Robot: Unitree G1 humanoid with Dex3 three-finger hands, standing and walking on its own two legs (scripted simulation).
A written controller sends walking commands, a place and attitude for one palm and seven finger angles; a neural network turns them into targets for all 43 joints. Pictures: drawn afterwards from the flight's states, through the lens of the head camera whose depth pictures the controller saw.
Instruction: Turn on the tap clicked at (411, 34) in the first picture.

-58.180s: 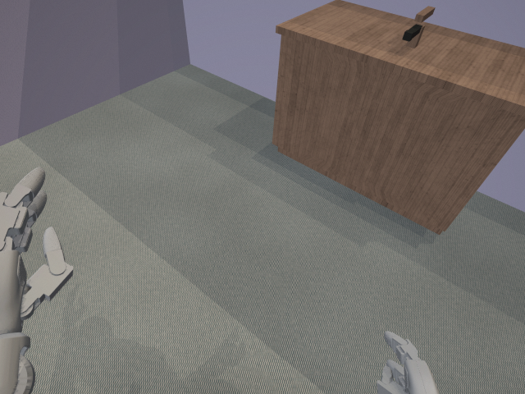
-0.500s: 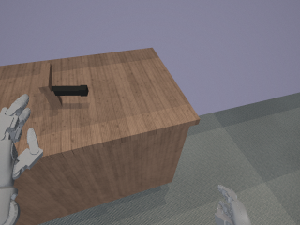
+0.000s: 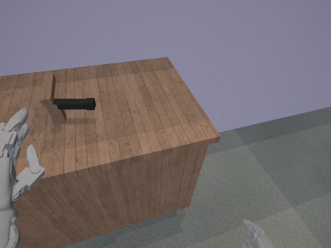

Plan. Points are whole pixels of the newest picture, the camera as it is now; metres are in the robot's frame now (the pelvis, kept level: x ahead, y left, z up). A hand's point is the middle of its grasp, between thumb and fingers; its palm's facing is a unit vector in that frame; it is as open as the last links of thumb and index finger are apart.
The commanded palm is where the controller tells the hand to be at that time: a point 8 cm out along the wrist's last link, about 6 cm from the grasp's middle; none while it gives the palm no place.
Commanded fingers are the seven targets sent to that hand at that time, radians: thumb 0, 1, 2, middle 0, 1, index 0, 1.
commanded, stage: shuffle to correct the standing spot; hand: left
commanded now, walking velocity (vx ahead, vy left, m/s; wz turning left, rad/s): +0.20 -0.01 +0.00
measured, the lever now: (90, 104) +0.51 +0.28 +0.05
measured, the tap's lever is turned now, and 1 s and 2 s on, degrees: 75 75 75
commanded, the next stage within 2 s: come to a stop and stand still in 0.30 s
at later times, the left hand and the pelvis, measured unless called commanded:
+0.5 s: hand (81, 120) +0.33 +0.21 +0.17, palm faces +0.34 -0.80 -0.49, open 7.5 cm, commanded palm +0.26 +0.26 +0.18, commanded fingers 0.00 0.90 0.90 -0.20 -0.30 -0.20 -0.30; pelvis +0.11 -0.02 -0.01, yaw +2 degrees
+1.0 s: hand (69, 112) +0.33 +0.24 +0.18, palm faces +0.50 -0.79 -0.36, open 7.5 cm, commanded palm +0.28 +0.27 +0.18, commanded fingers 0.00 0.90 0.90 -0.20 -0.30 -0.20 -0.30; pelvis +0.14 -0.02 +0.00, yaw +4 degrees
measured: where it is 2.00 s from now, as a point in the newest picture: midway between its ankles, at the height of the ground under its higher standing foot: outside the picture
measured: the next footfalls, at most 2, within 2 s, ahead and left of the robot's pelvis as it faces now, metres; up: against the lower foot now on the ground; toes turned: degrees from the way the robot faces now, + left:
right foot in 0.52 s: +0.21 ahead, -0.09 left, +0.00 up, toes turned +4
left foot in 0.92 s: +0.15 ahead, +0.11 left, +0.00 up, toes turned +8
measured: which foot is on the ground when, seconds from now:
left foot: down 0.00-0.52, up 0.54-0.90, down 0.92-1.00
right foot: down 0.00-0.26, up 0.28-0.50, down 0.52-1.00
